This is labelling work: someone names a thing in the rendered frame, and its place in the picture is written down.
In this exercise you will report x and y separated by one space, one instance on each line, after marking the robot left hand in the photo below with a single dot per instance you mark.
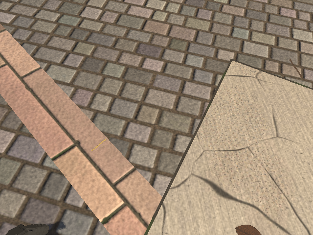
31 229

